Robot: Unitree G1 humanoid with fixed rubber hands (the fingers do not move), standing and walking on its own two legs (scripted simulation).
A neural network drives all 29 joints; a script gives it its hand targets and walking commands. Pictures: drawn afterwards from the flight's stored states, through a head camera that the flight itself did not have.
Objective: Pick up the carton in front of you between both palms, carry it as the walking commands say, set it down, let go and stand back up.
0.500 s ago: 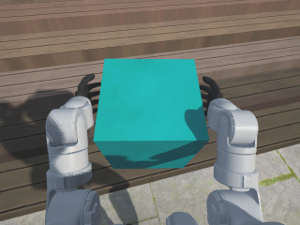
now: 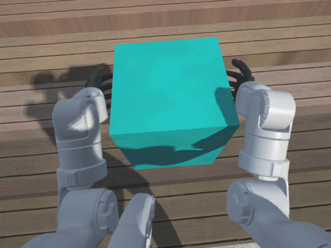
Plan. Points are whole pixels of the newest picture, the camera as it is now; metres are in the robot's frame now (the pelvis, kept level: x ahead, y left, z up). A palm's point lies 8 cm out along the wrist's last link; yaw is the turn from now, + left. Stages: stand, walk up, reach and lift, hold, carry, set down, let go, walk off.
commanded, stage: carry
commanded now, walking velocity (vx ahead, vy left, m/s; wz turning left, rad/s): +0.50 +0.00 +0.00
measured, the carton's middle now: (170, 112) +0.39 +0.02 +0.05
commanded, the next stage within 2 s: none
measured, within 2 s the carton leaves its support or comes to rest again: neither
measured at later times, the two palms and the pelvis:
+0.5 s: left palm out of the picture +0.82 +0.10 +0.30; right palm out of the picture +0.78 -0.20 +0.30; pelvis +0.41 +0.01 +0.12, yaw -3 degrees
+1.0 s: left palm out of the picture +1.14 +0.16 +0.41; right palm out of the picture +1.11 -0.14 +0.40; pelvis +0.75 +0.04 +0.24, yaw -2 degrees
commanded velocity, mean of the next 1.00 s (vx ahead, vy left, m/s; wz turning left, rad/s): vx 0.50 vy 0.00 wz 0.00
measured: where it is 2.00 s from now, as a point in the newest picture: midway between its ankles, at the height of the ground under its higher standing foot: (173, 9)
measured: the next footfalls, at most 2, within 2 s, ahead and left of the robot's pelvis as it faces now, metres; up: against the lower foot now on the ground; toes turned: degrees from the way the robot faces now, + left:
left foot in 0.10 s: +0.26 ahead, +0.11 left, +0.10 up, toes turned +3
right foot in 0.48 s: +0.60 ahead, -0.07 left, +0.21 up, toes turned -9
